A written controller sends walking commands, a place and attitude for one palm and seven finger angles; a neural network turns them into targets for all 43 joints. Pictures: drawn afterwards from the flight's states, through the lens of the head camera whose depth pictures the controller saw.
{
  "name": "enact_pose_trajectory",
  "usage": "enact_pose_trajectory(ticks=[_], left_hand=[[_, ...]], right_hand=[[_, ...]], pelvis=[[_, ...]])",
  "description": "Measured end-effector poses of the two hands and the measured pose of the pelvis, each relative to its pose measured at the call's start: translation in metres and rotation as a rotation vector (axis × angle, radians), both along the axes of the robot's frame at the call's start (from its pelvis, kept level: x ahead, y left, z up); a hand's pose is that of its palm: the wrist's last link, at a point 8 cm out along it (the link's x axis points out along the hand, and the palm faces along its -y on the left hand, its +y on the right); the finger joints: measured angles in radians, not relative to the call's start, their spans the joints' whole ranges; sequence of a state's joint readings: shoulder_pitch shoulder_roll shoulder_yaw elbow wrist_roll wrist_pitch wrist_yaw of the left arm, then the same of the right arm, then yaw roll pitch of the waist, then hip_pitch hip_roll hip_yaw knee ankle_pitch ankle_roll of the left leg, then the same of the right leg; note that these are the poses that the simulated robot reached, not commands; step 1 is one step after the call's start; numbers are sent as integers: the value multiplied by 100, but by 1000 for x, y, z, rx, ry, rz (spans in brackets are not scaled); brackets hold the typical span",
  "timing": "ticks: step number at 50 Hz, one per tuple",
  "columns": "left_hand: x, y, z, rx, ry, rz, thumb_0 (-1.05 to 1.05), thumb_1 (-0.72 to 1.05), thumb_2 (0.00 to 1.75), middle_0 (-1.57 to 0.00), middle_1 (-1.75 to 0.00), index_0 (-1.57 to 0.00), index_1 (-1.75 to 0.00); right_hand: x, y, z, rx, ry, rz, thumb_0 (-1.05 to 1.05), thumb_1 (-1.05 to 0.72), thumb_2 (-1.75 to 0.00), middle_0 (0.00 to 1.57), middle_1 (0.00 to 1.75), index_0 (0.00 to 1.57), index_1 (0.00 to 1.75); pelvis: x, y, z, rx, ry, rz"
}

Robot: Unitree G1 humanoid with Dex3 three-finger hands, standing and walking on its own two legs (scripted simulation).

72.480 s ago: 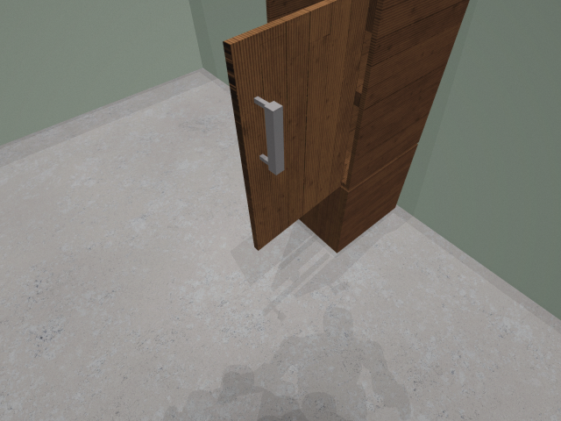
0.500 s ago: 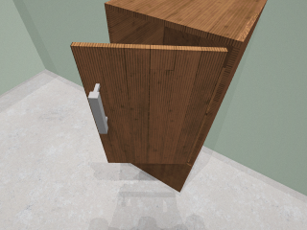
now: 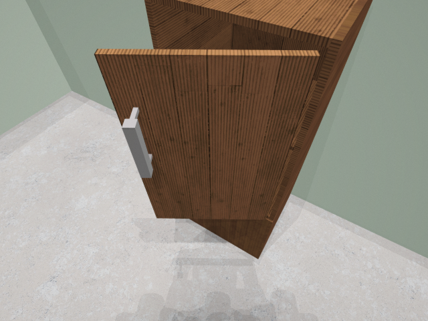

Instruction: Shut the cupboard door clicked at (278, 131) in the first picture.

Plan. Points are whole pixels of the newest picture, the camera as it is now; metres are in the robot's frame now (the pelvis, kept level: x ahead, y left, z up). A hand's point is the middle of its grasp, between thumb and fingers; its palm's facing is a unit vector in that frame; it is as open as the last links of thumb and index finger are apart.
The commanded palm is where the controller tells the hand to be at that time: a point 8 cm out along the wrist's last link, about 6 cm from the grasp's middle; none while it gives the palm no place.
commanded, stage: look again from close up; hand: left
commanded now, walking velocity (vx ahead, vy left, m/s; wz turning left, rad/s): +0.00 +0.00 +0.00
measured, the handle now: (141, 144) +0.45 +0.18 +0.07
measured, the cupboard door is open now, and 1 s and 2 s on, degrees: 31 31 31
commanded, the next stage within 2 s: raise the hand and make a fist in 0.36 s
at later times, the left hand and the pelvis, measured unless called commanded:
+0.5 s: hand out of the picture +0.04 +0.15 -0.17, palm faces +0.02 -0.98 -0.19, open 7.3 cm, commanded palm +0.11 +0.19 -0.06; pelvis +0.01 -0.02 +0.00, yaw -2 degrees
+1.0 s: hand (130, 316) +0.14 +0.15 -0.02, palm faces +0.18 -0.98 -0.06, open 5.6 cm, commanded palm +0.14 +0.19 -0.02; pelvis -0.01 -0.05 -0.08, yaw +2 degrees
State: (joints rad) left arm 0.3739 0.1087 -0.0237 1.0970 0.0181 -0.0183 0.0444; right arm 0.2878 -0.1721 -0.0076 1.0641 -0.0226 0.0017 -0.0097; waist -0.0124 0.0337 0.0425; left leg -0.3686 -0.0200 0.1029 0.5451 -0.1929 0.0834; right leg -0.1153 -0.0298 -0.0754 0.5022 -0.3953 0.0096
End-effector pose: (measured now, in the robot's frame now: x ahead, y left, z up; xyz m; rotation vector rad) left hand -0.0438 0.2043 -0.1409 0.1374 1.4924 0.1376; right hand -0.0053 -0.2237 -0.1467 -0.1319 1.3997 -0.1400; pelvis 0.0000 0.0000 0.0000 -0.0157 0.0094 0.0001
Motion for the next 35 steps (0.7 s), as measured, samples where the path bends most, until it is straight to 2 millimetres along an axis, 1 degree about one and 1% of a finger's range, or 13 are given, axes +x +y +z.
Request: enact_pose_trajectory(ticks=[3,7,16,20,24,25,26,28,29,31,32,33,35], left_hand=[[6,5,2,25,-20,-2,1,91,90,-20,-29,-20,-30],[20,7,2,41,-52,-20,1,91,90,-20,-29,-20,-30],[54,-3,-2,19,-120,-57,1,91,90,-20,-29,-20,-30],[63,-9,-4,4,-131,-64,0,91,90,-20,-29,-20,-30],[65,-11,-5,3,-129,-71,1,91,90,-20,-29,-20,-30],[74,-5,1,20,-169,-16,1,92,90,-21,-29,-21,-30],[90,3,15,51,-277,14,3,93,90,-21,-30,-21,-30],[131,13,58,118,-592,21,4,94,90,-22,-30,-21,-31],[149,14,81,140,-725,23,4,94,90,-22,-31,-22,-31],[184,8,125,152,-990,9,4,94,90,-23,-32,-23,-33],[199,3,143,148,-1116,-8,3,94,90,-24,-33,-23,-34],[211,-3,156,130,-1224,-20,3,94,90,-25,-34,-24,-35],[223,-15,168,53,-1386,-36,2,93,90,-27,-37,-27,-38]], right_hand=[[7,-3,-4,2,-21,4,1,-92,-90,20,30,20,30],[15,-8,-4,1,-50,0,2,-93,-90,20,30,20,30],[27,-21,5,-19,-73,-1,1,-93,-90,20,30,20,30],[30,-24,9,-28,-73,-3,1,-92,-90,20,30,20,30],[34,-27,10,-35,-73,-3,1,-91,-90,20,30,20,30],[37,-29,12,-47,-114,-5,1,-91,-90,20,30,20,30],[43,-31,16,-67,-190,-5,1,-91,-90,20,30,20,30],[56,-36,23,-90,-349,-1,1,-91,-90,20,30,20,30],[63,-38,25,-84,-415,3,1,-91,-90,20,30,20,30],[80,-43,27,-66,-539,30,1,-91,-90,20,30,20,30],[90,-46,26,-59,-598,46,1,-90,-90,20,30,20,30],[100,-49,26,-54,-649,59,1,-90,-90,20,30,20,30],[119,-54,26,-52,-728,83,1,-90,-90,20,30,20,30]], pelvis=[[2,-1,-1,4,-8,-5],[5,-5,-1,11,-17,-15],[10,-16,1,19,-20,-31],[12,-19,2,20,-20,-35],[13,-21,2,13,-17,-39],[11,-21,1,8,-19,-39],[8,-22,-1,9,-22,-39],[5,-24,-4,26,-24,-24],[4,-25,-5,35,-19,-9],[-1,-26,-10,43,-9,27],[-4,-27,-15,52,-2,39],[-8,-28,-20,49,7,47],[-13,-31,-28,35,39,48]])
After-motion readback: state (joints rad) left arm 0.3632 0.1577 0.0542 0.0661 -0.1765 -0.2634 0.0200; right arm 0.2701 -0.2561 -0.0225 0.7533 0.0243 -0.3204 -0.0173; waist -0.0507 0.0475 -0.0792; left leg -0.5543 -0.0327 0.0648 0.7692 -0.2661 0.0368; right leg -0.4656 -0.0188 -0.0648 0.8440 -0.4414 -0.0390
